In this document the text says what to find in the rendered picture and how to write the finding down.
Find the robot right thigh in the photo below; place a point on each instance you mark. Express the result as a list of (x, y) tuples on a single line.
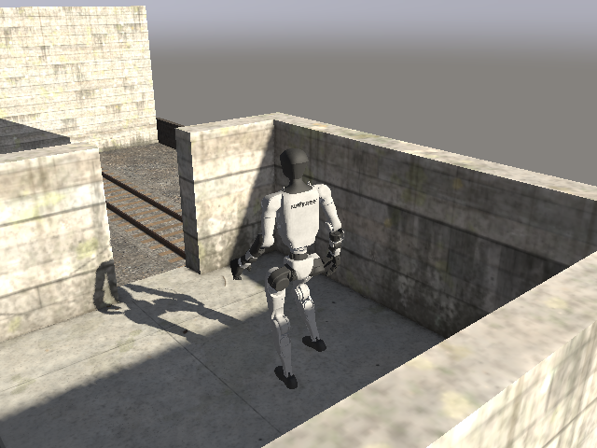
[(299, 291)]

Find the robot left hand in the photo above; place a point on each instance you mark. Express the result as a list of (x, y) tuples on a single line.
[(237, 270)]

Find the left robot forearm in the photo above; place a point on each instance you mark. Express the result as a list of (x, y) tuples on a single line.
[(253, 253)]

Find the left robot upper arm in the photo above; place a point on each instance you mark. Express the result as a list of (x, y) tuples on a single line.
[(269, 204)]

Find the right robot forearm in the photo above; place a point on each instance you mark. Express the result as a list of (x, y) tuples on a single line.
[(335, 242)]

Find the robot right foot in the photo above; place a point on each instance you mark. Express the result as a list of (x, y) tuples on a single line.
[(319, 345)]

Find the right robot upper arm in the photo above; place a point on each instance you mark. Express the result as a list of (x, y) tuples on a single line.
[(329, 208)]

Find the robot right hand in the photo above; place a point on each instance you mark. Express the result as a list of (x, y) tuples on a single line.
[(327, 260)]

